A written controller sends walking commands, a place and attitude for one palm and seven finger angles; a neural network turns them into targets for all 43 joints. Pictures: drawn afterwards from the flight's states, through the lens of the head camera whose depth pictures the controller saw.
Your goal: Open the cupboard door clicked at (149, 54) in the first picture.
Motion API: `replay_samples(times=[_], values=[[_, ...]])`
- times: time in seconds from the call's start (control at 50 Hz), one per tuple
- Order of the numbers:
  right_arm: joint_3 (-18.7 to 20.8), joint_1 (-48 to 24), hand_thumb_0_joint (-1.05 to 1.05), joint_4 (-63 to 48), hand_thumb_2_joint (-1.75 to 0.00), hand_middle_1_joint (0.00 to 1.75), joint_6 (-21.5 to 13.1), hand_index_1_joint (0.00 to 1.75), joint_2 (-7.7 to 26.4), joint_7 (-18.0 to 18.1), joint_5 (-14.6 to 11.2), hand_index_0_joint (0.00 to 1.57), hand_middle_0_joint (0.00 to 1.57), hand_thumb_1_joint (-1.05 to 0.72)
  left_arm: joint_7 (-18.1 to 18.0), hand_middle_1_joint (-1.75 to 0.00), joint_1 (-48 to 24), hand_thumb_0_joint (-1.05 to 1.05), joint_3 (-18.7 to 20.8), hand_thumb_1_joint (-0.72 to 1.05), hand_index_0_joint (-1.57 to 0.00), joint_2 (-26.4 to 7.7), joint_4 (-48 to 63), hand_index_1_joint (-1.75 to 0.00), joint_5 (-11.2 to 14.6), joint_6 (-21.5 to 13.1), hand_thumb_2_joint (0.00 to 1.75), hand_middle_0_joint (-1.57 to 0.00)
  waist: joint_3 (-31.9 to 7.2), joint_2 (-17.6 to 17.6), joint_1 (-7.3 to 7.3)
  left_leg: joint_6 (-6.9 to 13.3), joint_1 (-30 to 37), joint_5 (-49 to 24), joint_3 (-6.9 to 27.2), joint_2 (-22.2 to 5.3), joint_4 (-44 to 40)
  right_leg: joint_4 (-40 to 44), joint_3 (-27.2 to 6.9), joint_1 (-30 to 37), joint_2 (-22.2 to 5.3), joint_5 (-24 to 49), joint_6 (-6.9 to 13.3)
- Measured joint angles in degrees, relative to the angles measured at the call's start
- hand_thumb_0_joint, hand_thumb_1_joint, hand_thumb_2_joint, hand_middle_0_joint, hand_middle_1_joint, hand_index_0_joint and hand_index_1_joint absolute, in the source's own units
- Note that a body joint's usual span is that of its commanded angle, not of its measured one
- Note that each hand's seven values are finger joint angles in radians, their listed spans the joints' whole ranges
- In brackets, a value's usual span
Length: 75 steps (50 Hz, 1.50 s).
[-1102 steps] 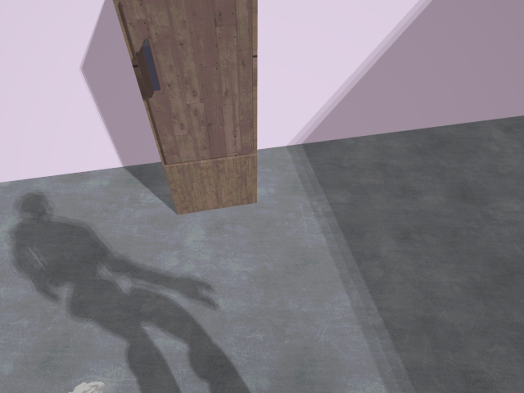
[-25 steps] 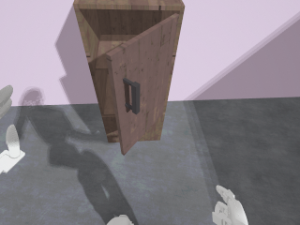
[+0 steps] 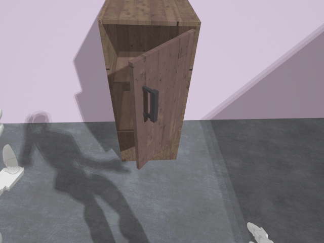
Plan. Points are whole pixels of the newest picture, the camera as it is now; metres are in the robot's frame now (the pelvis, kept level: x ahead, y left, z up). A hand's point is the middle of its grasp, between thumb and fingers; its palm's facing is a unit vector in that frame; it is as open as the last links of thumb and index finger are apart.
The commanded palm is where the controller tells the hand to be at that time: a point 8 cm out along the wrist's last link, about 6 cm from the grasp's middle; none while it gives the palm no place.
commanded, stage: stop stepping back and stand still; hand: left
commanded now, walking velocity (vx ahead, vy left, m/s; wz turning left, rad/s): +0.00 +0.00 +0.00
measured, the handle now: (149, 104) +0.56 +0.08 +0.02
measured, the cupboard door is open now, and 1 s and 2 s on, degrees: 48 48 48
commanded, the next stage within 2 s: let the arm hang, fingers relaxed in 0.26 s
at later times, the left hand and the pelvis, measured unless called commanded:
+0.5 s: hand (55, 228) +0.16 +0.26 -0.04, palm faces +0.13 -0.89 -0.43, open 7.4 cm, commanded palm none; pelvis -0.03 +0.01 +0.00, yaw +1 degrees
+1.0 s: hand out of the picture -0.12 +0.17 -0.16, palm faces +0.07 -0.98 -0.21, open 7.3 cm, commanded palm none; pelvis -0.03 -0.01 +0.01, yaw +2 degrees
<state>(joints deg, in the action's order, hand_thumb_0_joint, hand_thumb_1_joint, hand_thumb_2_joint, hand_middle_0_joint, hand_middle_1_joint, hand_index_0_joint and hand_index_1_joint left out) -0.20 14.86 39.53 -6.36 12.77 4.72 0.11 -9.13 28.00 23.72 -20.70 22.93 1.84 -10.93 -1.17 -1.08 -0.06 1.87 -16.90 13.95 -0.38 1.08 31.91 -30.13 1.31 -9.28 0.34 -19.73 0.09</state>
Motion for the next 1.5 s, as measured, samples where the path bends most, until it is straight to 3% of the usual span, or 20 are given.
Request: replay_samples(times=[0.16, 0.36, 0.4, 0.48, 0.54, 0.64, 0.72, 0.82, 1.08, 1.3, 1.5], values=[[-2.5, -2.7, 0.01, -3.7, -0.89, 0.30, -2.3, 0.30, -3.6, -1.4, 0.4, 0.20, 0.20, -0.90, 1.1, -0.30, 3.3, 0.02, -0.5, 0.89, -0.21, -2.5, 4.6, -0.30, 0.0, -1.0, 0.90, -0.21, 1.7, 0.0, -1.09, -0.1, -0.1, -3.0, -0.3, -0.3, -3.6, 3.0, -0.4, -0.5, 0.2, 2.8, 0.0], [-1.5, -3.0, 0.01, -2.7, -0.89, 0.30, -0.7, 0.30, -1.6, -0.9, 0.2, 0.21, 0.20, -0.90, 1.1, -0.30, 3.6, 0.01, -1.0, 0.89, -0.21, -1.0, 1.7, -0.30, 0.4, -0.1, 0.90, -0.21, 1.9, 1.7, 0.69, -0.3, 0.3, -4.4, 0.0, -0.9, -5.4, 7.0, -0.1, 0.8, 1.0, 5.4, 0.0], [-0.3, -3.7, 0.01, 0.9, -0.89, 0.30, -2.6, 0.30, 0.2, -3.0, -0.2, 0.20, 0.20, -0.90, 3.0, -0.30, -0.9, 0.01, -4.7, 0.89, -0.21, -1.2, -7.0, -0.30, -1.1, -0.6, 0.90, -0.21, 0.8, 2.7, 1.11, -0.1, -1.9, -4.3, 0.6, -0.4, -3.9, 4.8, 0.7, -1.3, 0.5, 4.7, -0.1], [0.4, -7.3, 0.01, 7.9, -0.89, 0.30, 2.4, 0.30, 4.2, -5.0, 0.6, 0.20, 0.20, -0.90, 7.5, -0.30, -11.6, 0.00, -14.5, 0.90, -0.20, 1.0, -35.9, -0.30, -3.4, 8.4, 0.90, -0.20, -0.1, 4.8, 0.73, 0.6, -4.5, -3.4, 0.9, 0.8, -0.5, -0.9, 1.3, -4.7, -0.7, 2.1, -0.4], [0.4, -8.0, 0.01, 10.8, -0.89, 0.30, 4.7, 0.30, 4.4, -5.3, 1.1, 0.20, 0.20, -0.90, 9.0, -0.30, -14.4, 0.01, -19.6, 0.90, -0.19, 3.9, -54.6, -0.30, -3.9, 12.5, 0.90, -0.20, 0.8, 3.9, -0.80, 0.5, -4.1, -3.4, 0.7, 1.0, -0.2, -2.4, 1.0, -4.9, -1.0, 1.4, -0.3], [-0.1, -5.2, 0.01, 15.1, -0.89, 0.30, 7.0, 0.29, 2.8, -4.9, 1.4, 0.20, 0.20, -0.90, 9.6, -0.30, -13.3, 0.01, -24.6, 0.91, -0.20, 9.9, -73.9, -0.30, -3.3, 14.3, 0.90, -0.20, 3.0, 0.4, -1.93, -0.2, -2.2, -4.3, 1.0, 0.5, -2.2, -0.4, 1.2, -3.0, -0.5, 2.4, 0.3], [-0.4, -1.4, 0.01, 19.7, -0.89, 0.30, 8.0, 0.29, 0.5, -4.2, 1.3, 0.20, 0.20, -0.91, 8.7, -0.30, -10.9, 0.01, -23.7, 0.97, -0.20, 10.3, -82.2, -0.30, -2.9, 13.6, 0.90, -0.21, 4.3, -0.8, -0.86, -0.6, -1.5, -5.4, 2.0, 0.0, -4.0, 2.7, 2.1, -1.5, 0.2, 3.9, 0.8], [-0.4, 2.1, 0.01, 23.9, -0.89, 0.30, 8.7, 0.29, -1.9, -3.6, 1.0, 0.20, 0.20, -0.91, 8.7, -0.30, -7.5, 0.01, -23.4, 0.95, -0.20, 10.4, -87.9, -0.30, -2.5, 12.8, 0.90, -0.21, 4.9, 0.4, 0.17, -0.7, -0.6, -6.0, 2.7, 0.0, -5.3, 4.8, 2.8, 0.0, 0.4, 4.8, 0.9], [-0.2, 3.0, 0.00, 26.0, -0.89, 0.30, 8.2, 0.29, -6.9, -3.3, 0.9, 0.20, 0.20, -0.90, 7.4, -0.30, -6.3, 0.01, -23.0, 0.91, -0.20, 12.7, -90.4, -0.30, -2.3, 11.8, 0.90, -0.20, 3.9, 2.9, -0.27, -0.5, 0.7, -5.8, 1.8, 0.4, -5.8, 3.6, 2.0, 0.3, -0.2, 3.9, 0.7], [0.2, 2.4, 0.01, 26.0, -0.89, 0.30, 7.6, 0.29, -6.6, -3.0, 1.2, 0.20, 0.20, -0.91, 7.3, -0.30, -10.5, 0.00, -22.8, 0.91, -0.20, 15.1, -87.7, -0.30, -2.5, 11.0, 0.90, -0.20, 2.4, 1.8, -0.57, -0.6, 1.1, -5.5, 1.7, 0.7, -5.9, 3.0, 1.9, 0.3, -0.5, 3.2, 0.8], [0.3, 2.1, 0.00, 25.8, -0.89, 0.30, 7.3, 0.29, -5.7, -2.8, 1.1, 0.20, 0.20, -0.91, 7.3, -0.30, -10.7, 0.01, -22.6, 0.91, -0.20, 14.0, -88.2, -0.30, -2.4, 10.9, 0.90, -0.20, 3.2, 1.3, -0.68, -1.0, 1.7, -5.0, 1.9, 0.3, -6.1, 4.2, 2.0, 1.4, 0.0, 3.2, 1.1]])
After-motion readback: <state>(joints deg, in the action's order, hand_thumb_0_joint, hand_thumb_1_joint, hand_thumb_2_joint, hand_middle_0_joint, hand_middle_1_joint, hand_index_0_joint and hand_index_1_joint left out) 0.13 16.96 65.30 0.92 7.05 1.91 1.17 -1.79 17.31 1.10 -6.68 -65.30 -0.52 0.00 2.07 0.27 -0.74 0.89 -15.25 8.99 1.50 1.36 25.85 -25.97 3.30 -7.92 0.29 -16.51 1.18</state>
